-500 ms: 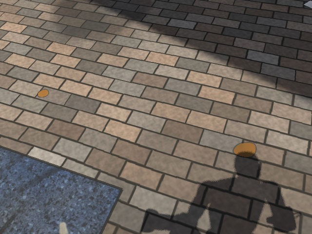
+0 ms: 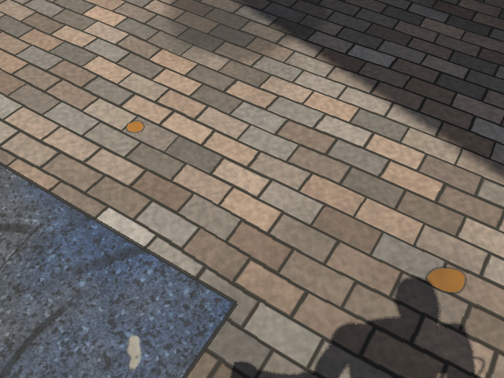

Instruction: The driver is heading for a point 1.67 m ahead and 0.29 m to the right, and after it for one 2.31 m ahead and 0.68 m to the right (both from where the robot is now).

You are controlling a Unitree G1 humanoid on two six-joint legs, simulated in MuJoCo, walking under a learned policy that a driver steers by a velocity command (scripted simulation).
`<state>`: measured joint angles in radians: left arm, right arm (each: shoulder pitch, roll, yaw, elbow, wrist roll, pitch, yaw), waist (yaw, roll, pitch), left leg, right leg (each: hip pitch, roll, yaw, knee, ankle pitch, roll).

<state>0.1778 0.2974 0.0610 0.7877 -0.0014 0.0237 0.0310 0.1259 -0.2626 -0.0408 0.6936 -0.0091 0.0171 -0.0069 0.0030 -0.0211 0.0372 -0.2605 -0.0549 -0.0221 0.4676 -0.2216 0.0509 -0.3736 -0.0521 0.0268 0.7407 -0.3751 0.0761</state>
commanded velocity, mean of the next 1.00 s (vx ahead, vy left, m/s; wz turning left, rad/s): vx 0.20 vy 0.00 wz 0.03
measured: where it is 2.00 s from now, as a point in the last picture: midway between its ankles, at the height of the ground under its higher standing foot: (264, 269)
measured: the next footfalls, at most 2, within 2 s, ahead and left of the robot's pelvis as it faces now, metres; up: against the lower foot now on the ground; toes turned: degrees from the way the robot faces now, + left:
right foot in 0.06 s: +0.05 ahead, -0.15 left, +0.00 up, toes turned +0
right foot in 1.08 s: +0.45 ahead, -0.13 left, +0.00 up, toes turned -1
